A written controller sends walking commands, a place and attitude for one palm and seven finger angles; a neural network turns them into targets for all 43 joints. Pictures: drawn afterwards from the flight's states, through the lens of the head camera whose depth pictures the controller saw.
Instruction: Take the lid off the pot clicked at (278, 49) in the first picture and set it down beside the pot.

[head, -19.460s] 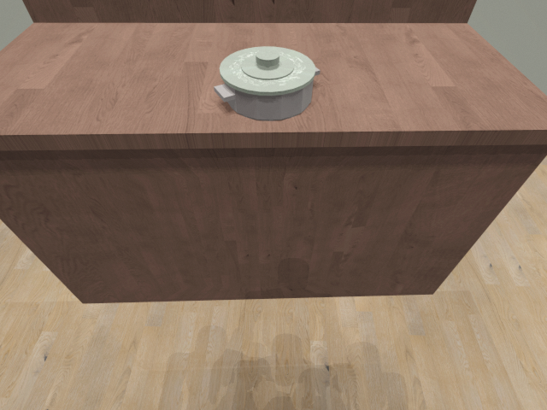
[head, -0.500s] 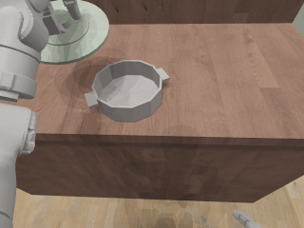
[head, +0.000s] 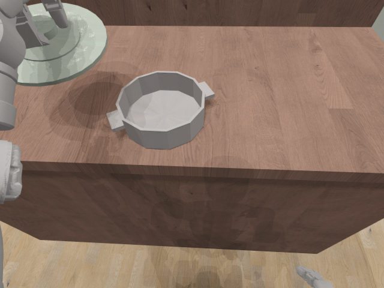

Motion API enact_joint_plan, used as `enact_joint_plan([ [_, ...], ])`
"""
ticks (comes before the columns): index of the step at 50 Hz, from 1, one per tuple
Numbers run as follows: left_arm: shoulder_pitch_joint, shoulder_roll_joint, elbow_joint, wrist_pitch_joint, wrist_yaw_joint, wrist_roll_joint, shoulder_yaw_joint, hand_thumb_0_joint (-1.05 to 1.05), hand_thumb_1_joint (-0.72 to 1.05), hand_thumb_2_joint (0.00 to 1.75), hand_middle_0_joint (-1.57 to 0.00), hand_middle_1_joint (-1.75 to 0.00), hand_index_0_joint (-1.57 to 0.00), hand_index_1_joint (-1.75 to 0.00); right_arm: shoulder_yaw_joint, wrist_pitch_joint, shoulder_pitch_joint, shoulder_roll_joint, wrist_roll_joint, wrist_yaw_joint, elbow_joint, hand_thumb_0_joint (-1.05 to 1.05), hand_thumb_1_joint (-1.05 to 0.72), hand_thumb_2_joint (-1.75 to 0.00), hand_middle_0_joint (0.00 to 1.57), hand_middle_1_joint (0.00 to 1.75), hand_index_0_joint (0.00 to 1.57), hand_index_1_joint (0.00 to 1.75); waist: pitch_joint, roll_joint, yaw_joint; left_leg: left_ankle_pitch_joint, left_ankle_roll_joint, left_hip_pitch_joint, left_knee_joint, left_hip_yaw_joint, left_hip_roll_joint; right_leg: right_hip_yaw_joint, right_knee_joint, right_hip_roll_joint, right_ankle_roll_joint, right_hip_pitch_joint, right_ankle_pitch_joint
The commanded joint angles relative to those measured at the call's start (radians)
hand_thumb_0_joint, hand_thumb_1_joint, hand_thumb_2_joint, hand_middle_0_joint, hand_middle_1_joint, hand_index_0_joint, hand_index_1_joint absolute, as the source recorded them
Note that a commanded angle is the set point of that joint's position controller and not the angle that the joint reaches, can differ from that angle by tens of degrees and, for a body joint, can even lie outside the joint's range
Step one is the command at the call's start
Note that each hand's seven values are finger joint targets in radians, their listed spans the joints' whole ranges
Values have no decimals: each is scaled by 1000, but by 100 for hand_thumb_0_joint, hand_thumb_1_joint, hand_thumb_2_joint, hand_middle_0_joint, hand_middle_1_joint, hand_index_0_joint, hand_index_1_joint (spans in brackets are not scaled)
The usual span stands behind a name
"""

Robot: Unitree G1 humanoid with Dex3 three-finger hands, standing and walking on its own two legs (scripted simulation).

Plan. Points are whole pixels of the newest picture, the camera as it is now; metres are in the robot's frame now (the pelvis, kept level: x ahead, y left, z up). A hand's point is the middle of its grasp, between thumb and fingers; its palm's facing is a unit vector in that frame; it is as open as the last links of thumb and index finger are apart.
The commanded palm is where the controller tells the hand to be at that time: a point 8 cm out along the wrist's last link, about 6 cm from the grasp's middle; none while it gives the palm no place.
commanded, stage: move the lid sideways beside the pot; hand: left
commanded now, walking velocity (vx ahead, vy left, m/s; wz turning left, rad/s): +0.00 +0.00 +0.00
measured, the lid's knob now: (40, 28) +0.49 +0.28 +0.28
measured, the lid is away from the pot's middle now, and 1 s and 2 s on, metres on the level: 0.19 0.23 0.23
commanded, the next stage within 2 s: lower the lid onto the table in 0.54 s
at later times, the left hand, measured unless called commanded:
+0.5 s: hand (0, 29) +0.44 +0.31 +0.30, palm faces -0.14 -0.09 -0.99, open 7.6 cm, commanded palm +0.44 +0.30 +0.38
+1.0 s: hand (12, 42) +0.44 +0.30 +0.28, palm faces -0.18 -0.14 -0.97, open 7.6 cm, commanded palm +0.44 +0.30 +0.35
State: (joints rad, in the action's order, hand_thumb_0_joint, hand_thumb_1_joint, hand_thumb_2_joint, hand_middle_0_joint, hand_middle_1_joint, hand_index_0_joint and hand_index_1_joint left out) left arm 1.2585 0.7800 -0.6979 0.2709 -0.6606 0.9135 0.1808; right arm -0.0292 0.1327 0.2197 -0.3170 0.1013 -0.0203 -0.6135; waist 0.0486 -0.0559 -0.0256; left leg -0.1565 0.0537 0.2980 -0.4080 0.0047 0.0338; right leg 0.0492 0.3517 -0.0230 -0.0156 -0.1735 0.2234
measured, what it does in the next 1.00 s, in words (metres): stands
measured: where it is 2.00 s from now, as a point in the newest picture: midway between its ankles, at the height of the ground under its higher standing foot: outside the picture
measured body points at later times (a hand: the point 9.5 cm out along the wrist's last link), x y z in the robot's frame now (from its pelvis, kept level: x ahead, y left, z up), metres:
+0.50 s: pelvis +0.00 +0.00 +0.00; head +0.05 -0.01 +0.45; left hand +0.44 +0.31 +0.35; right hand +0.10 -0.27 -0.13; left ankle +0.03 +0.09 -0.74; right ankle -0.03 -0.13 -0.74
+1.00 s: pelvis -0.01 +0.00 +0.00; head +0.05 -0.01 +0.44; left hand +0.45 +0.31 +0.33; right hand +0.10 -0.26 -0.13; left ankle +0.03 +0.09 -0.74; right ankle -0.03 -0.13 -0.74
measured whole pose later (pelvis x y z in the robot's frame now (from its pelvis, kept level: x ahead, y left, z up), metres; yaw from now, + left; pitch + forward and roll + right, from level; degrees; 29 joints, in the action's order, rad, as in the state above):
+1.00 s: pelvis -0.01 +0.00 +0.00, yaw +0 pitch +2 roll -2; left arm 1.23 0.84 -0.77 0.24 -0.66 0.91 0.13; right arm -0.03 0.14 0.23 -0.32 0.11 -0.03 -0.64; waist 0.07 -0.06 -0.04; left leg -0.17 0.06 0.32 -0.45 0.01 0.03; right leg 0.05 0.37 -0.02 -0.02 -0.18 0.22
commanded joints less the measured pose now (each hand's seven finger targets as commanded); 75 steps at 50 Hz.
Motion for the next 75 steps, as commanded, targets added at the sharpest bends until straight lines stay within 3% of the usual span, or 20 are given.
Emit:
enact_joint_plan([
  [1,624,274,165,-21,60,29,-113,0,56,113,-80,-91,-86,-95,53,-34,-10,-149,-1,20,96,0,-90,-90,20,30,20,30,-432,-30,-23,234,31,-318,4,31,32,10,-29,83,59,-9,-216],
  [2,560,227,123,-19,54,14,-79,0,56,113,-80,-91,-86,-95,57,-34,6,-156,2,19,85,0,-90,-90,20,30,20,30,-399,-32,-29,242,30,-311,2,35,25,14,-41,82,58,-24,-217],
  [5,596,376,199,-37,66,39,-194,0,56,113,-80,-91,-86,-95,57,-32,-3,-160,-3,14,96,0,-90,-90,20,30,20,30,-477,-41,-8,300,33,-328,-12,32,29,1,-12,83,62,18,-265],
  [7,550,307,199,-42,56,23,-144,0,56,113,-80,-91,-86,-95,60,-27,2,-161,-1,10,96,0,-90,-90,20,30,20,30,-467,-63,-16,366,32,-336,-27,33,25,4,-18,82,59,6,-296],
  [12,452,360,78,-46,44,27,-177,0,56,113,-80,-91,-86,-95,56,-9,13,-169,5,9,93,0,-90,-90,20,30,20,30,-387,1,-14,281,33,-264,-19,23,23,10,-23,79,53,3,-278],
  [14,544,423,165,-55,46,43,-211,0,56,113,-80,-91,-86,-95,57,0,2,-167,1,10,103,0,-90,-90,20,30,20,30,-449,-24,-9,295,38,-288,-23,19,27,2,-8,80,53,27,-285],
  [17,558,332,194,-61,42,24,-128,0,56,113,-80,-91,-86,-95,57,-4,6,-165,8,13,96,0,-90,-90,20,30,20,30,-437,-86,-24,322,35,-330,-27,33,17,10,-25,85,53,-17,-248],
  [21,583,463,230,-81,51,38,-234,0,56,113,-80,-91,-86,-95,55,-8,10,-168,2,19,93,0,-90,-90,20,30,20,30,-488,-82,-10,306,38,-347,-25,35,20,6,-16,89,56,4,-239],
  [27,496,363,131,-83,37,13,-151,0,56,113,-80,-91,-86,-95,56,-2,13,-173,11,17,72,0,-90,-90,20,30,20,30,-405,-71,-23,274,36,-303,-27,31,16,14,-26,86,51,-23,-236],
  [37,502,366,73,-34,45,18,-161,0,56,113,-80,-91,-86,-95,57,-21,18,-174,10,9,66,0,-90,-90,20,30,20,30,-426,-62,-24,296,37,-305,-33,40,21,12,-14,90,52,-11,-259],
  [38,553,426,114,-36,49,37,-200,0,56,113,-80,-91,-86,-95,54,-20,25,-170,6,7,68,0,-90,-90,20,30,20,30,-451,-30,-14,290,36,-295,-28,40,25,8,-4,92,50,17,-272],
  [42,543,307,161,-24,48,12,-113,0,56,113,-80,-91,-86,-95,61,-28,8,-167,7,5,73,0,-90,-90,20,30,20,30,-463,-79,-29,330,34,-353,-38,53,15,18,-9,92,52,-27,-245],
  [43,571,393,203,-24,58,30,-178,0,56,113,-80,-91,-86,-95,60,-30,13,-168,5,2,78,0,-90,-90,20,30,20,30,-487,-83,-16,327,33,-353,-35,55,17,8,-4,97,53,-11,-242],
  [47,492,336,103,-26,56,15,-142,0,56,113,-80,-91,-86,-95,57,-32,14,-171,8,8,68,0,-90,-90,20,30,20,30,-414,-57,-30,281,33,-311,-28,50,18,18,-12,93,53,-30,-229],
  [53,559,385,217,-38,72,23,-184,0,56,113,-80,-91,-86,-95,62,-36,8,-165,2,5,80,0,-90,-90,20,30,20,30,-487,-83,-21,304,31,-350,-34,60,19,9,3,99,54,-17,-224],
  [57,424,355,41,-45,67,11,-168,0,56,113,-80,-91,-86,-95,59,-29,19,-171,9,9,69,0,-90,-90,20,30,20,30,-372,-37,-31,207,29,-261,-20,46,17,18,-8,94,52,-35,-195],
  [62,497,291,151,-50,73,0,-113,0,56,113,-80,-91,-86,-95,67,-34,15,-166,2,10,74,0,-90,-90,20,30,20,30,-438,-104,-40,242,30,-336,-32,57,15,18,-8,97,54,-51,-184],
  [63,540,370,205,-55,82,12,-173,0,56,113,-80,-91,-86,-95,67,-35,23,-169,0,9,70,0,-90,-90,20,30,20,30,-467,-82,-30,237,29,-345,-25,62,13,13,-6,103,53,-27,-188],
  [67,444,313,45,-62,75,-3,-133,0,56,113,-80,-91,-86,-95,63,-33,34,-173,5,18,50,0,-90,-90,20,30,20,30,-378,-46,-46,184,31,-280,-19,48,18,21,-18,96,50,-41,-190],
  [75,464,382,66,-91,85,5,-186,0,56,113,-80,-91,-86,-95,67,-29,32,-176,3,16,49,0,-90,-90,20,30,20,30,-400,-29,-39,182,36,-274,-20,39,19,11,-8,98,46,-11,-222],
])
